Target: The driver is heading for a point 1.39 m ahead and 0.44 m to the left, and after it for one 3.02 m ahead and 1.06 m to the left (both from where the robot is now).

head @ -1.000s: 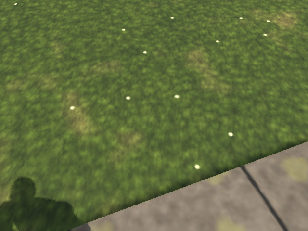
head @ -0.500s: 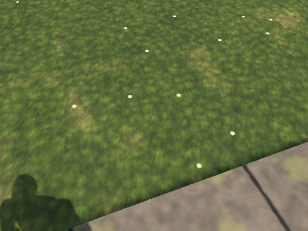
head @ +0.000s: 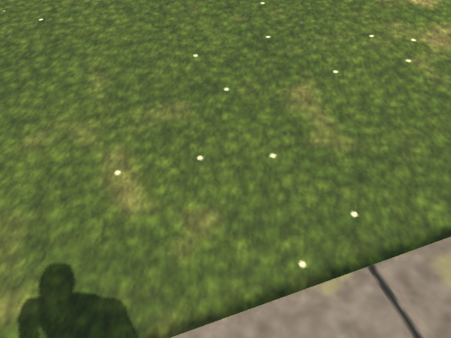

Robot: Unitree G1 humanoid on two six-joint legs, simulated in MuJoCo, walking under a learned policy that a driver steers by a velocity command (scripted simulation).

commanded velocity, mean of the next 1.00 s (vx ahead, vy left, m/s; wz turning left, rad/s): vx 0.47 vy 0.00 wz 0.11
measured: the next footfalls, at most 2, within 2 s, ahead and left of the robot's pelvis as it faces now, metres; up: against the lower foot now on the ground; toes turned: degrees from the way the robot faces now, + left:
left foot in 0.36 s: +0.37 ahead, +0.14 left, +0.00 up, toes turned +2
right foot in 0.90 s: +0.60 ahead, -0.11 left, +0.00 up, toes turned +5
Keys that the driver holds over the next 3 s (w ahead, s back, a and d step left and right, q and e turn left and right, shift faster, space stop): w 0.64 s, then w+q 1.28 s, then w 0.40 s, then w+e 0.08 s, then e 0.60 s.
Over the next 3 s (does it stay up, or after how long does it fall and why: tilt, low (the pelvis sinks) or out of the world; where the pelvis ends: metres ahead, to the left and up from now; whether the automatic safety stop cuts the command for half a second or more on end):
stays up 1.30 0.48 -0.17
